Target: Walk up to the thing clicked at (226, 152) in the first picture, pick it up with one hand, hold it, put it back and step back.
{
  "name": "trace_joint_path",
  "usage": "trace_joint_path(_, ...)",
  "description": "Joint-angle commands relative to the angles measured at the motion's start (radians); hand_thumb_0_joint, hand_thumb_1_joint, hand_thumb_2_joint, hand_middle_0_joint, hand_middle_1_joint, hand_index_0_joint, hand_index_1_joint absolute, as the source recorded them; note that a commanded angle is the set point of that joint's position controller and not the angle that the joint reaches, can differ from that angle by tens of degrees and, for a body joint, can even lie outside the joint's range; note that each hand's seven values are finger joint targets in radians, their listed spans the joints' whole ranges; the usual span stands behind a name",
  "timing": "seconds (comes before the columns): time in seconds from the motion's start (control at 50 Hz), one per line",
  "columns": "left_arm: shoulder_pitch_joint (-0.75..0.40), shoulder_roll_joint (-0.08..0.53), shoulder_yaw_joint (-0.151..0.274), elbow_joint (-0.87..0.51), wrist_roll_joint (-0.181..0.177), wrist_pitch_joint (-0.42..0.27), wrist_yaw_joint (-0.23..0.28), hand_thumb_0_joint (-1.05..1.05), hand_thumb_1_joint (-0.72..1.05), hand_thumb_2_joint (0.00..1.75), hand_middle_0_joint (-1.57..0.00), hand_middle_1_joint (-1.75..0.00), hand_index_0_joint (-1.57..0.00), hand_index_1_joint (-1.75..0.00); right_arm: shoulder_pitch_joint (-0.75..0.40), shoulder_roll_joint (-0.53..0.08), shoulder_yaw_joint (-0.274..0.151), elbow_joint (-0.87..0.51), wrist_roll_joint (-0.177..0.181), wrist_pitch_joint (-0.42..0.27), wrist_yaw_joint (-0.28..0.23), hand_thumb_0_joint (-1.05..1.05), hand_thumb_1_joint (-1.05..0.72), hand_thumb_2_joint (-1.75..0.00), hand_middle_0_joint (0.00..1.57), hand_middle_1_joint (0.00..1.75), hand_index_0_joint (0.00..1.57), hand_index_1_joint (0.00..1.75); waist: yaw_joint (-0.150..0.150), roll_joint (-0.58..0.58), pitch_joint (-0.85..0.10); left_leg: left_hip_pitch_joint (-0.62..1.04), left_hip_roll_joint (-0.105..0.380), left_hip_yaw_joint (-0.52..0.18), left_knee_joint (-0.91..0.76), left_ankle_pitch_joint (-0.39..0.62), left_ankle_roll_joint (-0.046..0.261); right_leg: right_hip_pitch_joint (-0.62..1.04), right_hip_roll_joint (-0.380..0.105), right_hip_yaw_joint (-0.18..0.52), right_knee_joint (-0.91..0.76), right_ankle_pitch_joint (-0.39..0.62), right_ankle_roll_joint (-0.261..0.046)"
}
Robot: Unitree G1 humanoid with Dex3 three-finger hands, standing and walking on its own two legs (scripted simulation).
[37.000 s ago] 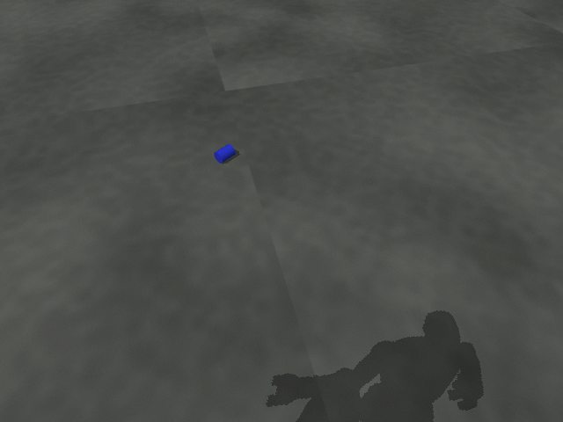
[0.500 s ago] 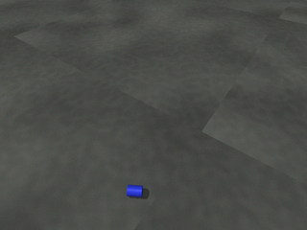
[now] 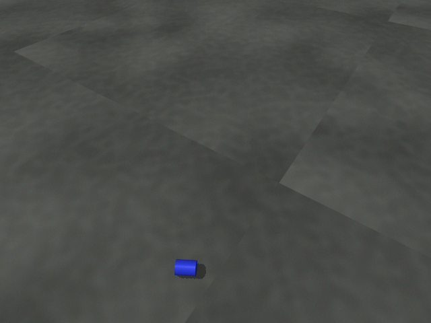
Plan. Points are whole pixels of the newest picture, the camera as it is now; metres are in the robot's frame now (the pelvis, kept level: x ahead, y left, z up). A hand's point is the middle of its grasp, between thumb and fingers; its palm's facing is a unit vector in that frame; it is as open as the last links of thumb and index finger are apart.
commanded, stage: stand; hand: left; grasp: from above
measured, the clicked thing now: (186, 267) +0.49 +0.18 -0.75
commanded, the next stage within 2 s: step back in 1.34 s
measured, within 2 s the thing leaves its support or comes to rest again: neither
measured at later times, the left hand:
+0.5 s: hand out of the picture +0.08 +0.24 -0.16, palm faces +0.02 -0.94 -0.33, open 7.4 cm
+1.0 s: hand out of the picture +0.08 +0.24 -0.16, palm faces +0.01 -0.94 -0.34, open 7.4 cm
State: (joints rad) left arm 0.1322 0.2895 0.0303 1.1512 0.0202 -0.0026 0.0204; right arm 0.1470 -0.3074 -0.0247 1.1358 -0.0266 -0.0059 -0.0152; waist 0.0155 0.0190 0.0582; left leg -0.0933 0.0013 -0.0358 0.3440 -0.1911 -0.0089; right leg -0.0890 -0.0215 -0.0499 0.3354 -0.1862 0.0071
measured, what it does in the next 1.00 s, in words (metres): stands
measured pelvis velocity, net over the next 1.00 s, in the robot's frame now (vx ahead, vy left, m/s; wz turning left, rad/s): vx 0.01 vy -0.01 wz -0.01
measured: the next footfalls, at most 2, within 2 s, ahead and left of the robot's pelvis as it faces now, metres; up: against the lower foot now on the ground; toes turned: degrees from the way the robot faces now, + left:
none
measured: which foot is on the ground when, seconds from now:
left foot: down 0.00-1.00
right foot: down 0.00-1.00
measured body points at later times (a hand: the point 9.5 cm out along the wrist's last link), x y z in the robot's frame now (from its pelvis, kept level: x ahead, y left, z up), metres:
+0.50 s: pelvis +0.00 +0.00 +0.00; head +0.01 -0.01 +0.45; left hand +0.08 +0.29 -0.13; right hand +0.07 -0.29 -0.14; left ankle +0.00 +0.13 -0.75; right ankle +0.00 -0.12 -0.75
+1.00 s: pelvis +0.01 -0.01 +0.00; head +0.01 -0.01 +0.45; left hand +0.08 +0.29 -0.13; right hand +0.08 -0.30 -0.14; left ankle +0.00 +0.13 -0.75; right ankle +0.00 -0.12 -0.75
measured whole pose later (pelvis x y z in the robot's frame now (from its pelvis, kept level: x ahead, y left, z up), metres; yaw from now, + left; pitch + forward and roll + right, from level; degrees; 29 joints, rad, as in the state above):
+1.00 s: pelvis +0.01 -0.01 +0.00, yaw -1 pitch -3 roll +0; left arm 0.10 0.32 0.02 1.16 0.01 -0.01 0.00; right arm 0.12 -0.33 0.00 1.14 -0.02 -0.02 -0.01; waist 0.01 0.02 0.05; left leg -0.08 0.01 -0.02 0.30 -0.18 -0.02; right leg -0.09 -0.01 -0.04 0.31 -0.18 0.00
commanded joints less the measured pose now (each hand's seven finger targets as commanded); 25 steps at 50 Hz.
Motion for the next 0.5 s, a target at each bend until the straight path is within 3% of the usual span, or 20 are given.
trace_joint_path(0.0, -0.041, 0.204, 0.038, -0.052, 0.000, -0.023, 0.014, 0.00, 0.90, 0.90, -0.20, -0.30, -0.20, -0.30, -0.038, -0.183, -0.029, -0.061, 0.005, -0.019, -0.013, 0.00, -0.90, -0.90, 0.20, 0.30, 0.20, 0.30, -0.005, -0.017, -0.049, -0.039, 0.100, -0.080, -0.058, 0.122, 0.032, 0.030, -0.106, 0.104, -0.063, 0.093, -0.018)
trace_joint_path(0.04, -0.040, 0.203, 0.037, -0.050, 0.000, -0.024, 0.013, 0.00, 0.90, 0.90, -0.20, -0.30, -0.20, -0.30, -0.046, -0.186, -0.027, -0.061, 0.005, -0.020, -0.014, 0.00, -0.90, -0.90, 0.20, 0.30, 0.20, 0.30, -0.002, -0.025, -0.060, -0.022, 0.104, -0.078, -0.055, 0.168, 0.031, 0.034, -0.109, 0.103, -0.056, 0.142, -0.019)
trace_joint_path(0.08, -0.039, 0.203, 0.037, -0.044, -0.001, -0.023, 0.011, 0.00, 0.90, 0.90, -0.20, -0.30, -0.20, -0.30, -0.039, -0.189, -0.024, -0.056, 0.007, -0.020, -0.015, 0.00, -0.90, -0.90, 0.20, 0.30, 0.20, 0.30, -0.002, -0.018, -0.043, -0.030, 0.100, -0.074, -0.062, 0.141, 0.029, 0.022, -0.104, 0.104, -0.066, 0.125, -0.015)
trace_joint_path(0.16, -0.049, 0.204, 0.038, -0.046, -0.003, -0.023, 0.011, 0.00, 0.90, 0.90, -0.20, -0.30, -0.20, -0.30, -0.047, -0.197, -0.023, -0.055, 0.007, -0.024, -0.017, 0.00, -0.90, -0.90, 0.20, 0.30, 0.20, 0.30, -0.005, -0.008, -0.072, 0.006, 0.110, -0.074, -0.054, 0.221, 0.028, 0.032, -0.106, 0.100, -0.053, 0.190, -0.018)
trace_joint_path(0.4, -0.067, 0.214, 0.035, -0.047, -0.001, -0.023, 0.005, 0.00, 0.90, 0.90, -0.20, -0.30, -0.20, -0.30, -0.066, -0.202, -0.022, -0.057, 0.008, -0.021, -0.011, 0.00, -0.90, -0.90, 0.20, 0.30, 0.20, 0.30, -0.006, -0.037, -0.032, -0.024, 0.110, -0.072, -0.075, 0.121, 0.028, 0.002, -0.101, 0.103, -0.084, 0.069, -0.017)
trace_joint_path(0.48, -0.075, 0.221, 0.036, -0.049, -0.006, -0.025, 0.003, 0.00, 0.90, 0.90, -0.20, -0.30, -0.20, -0.30, -0.060, -0.210, -0.022, -0.052, 0.008, -0.024, -0.010, 0.00, -0.90, -0.90, 0.20, 0.30, 0.20, 0.30, -0.010, -0.012, -0.058, -0.023, 0.114, -0.071, -0.078, 0.133, 0.028, 0.031, -0.108, 0.111, -0.071, 0.111, -0.024)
